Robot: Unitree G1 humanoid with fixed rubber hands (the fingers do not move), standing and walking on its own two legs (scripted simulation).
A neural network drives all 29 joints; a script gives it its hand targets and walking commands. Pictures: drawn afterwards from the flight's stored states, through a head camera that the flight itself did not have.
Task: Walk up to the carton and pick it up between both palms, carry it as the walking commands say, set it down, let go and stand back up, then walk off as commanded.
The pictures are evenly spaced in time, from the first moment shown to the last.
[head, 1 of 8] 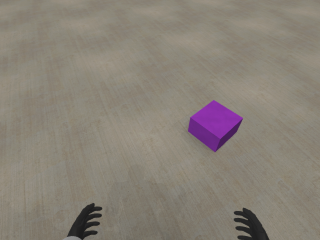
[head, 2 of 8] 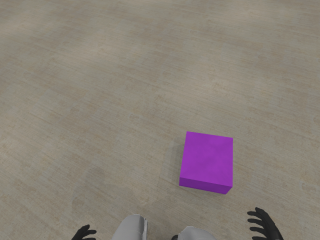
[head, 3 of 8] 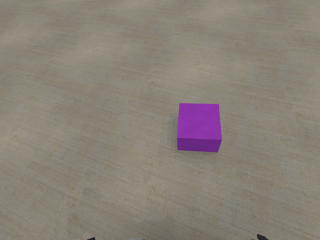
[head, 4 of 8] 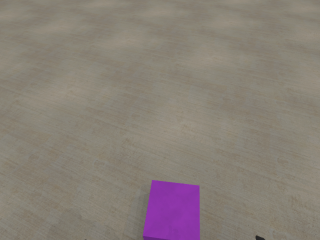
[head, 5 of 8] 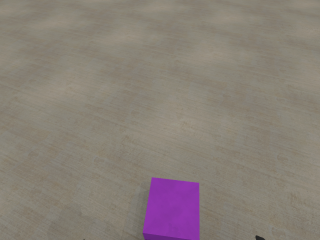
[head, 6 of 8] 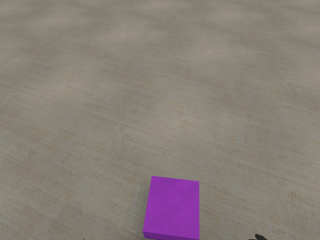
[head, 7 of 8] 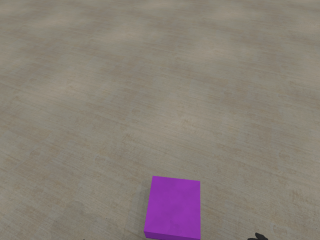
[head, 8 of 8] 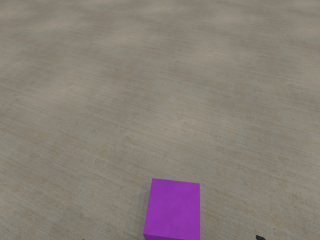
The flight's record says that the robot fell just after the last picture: no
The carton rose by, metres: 0.00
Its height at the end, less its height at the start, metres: +0.00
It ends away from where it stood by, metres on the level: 0.00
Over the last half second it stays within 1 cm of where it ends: yes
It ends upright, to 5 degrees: yes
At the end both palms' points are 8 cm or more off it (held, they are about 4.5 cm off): yes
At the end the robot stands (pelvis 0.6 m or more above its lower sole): yes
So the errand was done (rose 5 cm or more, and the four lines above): no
